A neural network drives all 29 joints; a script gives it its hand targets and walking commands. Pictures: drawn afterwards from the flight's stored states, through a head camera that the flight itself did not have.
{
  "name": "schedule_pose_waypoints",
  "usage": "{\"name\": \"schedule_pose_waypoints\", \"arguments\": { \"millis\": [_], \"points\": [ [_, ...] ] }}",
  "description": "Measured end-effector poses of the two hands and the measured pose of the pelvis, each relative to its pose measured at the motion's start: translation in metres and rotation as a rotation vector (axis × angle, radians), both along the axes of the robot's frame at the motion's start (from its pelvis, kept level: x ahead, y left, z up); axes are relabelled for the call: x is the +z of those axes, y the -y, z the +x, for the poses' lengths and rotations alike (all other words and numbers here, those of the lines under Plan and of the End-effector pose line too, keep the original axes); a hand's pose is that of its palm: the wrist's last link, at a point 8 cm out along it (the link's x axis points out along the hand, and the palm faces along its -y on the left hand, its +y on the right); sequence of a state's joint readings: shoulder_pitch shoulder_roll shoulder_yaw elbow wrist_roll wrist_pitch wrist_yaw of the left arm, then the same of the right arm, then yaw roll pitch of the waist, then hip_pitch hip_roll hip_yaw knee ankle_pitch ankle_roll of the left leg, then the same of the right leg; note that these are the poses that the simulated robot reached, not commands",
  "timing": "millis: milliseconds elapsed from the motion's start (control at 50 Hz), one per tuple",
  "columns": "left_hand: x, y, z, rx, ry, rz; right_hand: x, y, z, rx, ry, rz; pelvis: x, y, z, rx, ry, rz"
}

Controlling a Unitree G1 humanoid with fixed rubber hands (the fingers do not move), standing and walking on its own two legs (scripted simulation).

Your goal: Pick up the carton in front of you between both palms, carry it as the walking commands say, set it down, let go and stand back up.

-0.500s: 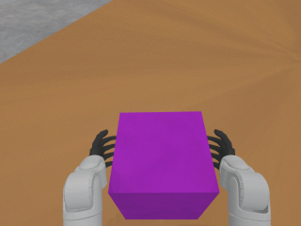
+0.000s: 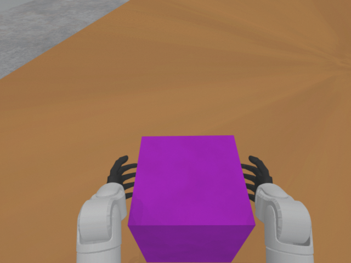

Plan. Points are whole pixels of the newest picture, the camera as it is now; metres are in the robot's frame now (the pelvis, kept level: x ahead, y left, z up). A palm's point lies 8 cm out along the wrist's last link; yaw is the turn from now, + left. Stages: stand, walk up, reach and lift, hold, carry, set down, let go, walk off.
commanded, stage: carry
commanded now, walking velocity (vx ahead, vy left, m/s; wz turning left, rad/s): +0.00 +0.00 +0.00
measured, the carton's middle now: (188, 201) +0.29 +0.00 +0.00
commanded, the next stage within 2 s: hold in 1.60 s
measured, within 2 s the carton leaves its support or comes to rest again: neither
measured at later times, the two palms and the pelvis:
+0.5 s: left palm (118, 220) +0.22 +0.14 +0.05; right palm (266, 221) +0.22 -0.15 +0.05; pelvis -0.05 +0.00 +0.00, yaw +0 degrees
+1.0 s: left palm (122, 223) +0.22 +0.14 +0.04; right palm (268, 224) +0.22 -0.16 +0.04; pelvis -0.07 -0.01 +0.00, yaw +0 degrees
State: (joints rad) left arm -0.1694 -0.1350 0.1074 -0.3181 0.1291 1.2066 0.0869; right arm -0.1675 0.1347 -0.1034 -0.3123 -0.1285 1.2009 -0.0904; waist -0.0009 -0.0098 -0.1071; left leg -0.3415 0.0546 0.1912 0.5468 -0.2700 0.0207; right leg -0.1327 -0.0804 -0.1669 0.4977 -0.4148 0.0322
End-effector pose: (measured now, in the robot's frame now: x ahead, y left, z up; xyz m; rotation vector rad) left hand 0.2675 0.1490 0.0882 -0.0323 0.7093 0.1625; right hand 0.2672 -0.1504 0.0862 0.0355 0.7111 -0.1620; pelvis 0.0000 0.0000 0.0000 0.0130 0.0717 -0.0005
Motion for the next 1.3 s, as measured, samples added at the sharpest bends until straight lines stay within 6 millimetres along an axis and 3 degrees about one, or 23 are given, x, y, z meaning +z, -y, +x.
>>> {"name": "schedule_pose_waypoints", "arguments": {
  "millis": [400, 680, 1300],
  "points": [
    [-0.027, 0.004, -0.041, -0.037, -0.011, 0.043, -0.025, 0.003, -0.042, 0.032, -0.011, -0.053, 0.001, 0.003, -0.038, -0.002, 0.043, -0.009],
    [-0.052, 0.008, -0.041, -0.068, 0.010, 0.079, -0.050, 0.006, -0.043, 0.051, 0.009, -0.088, 0.002, 0.006, -0.061, -0.003, 0.047, -0.017],
    [-0.048, 0.020, -0.049, -0.062, 0.044, 0.071, -0.046, 0.019, -0.052, 0.039, 0.042, -0.077, 0.000, 0.017, -0.071, -0.007, 0.044, -0.012]
  ]
}}
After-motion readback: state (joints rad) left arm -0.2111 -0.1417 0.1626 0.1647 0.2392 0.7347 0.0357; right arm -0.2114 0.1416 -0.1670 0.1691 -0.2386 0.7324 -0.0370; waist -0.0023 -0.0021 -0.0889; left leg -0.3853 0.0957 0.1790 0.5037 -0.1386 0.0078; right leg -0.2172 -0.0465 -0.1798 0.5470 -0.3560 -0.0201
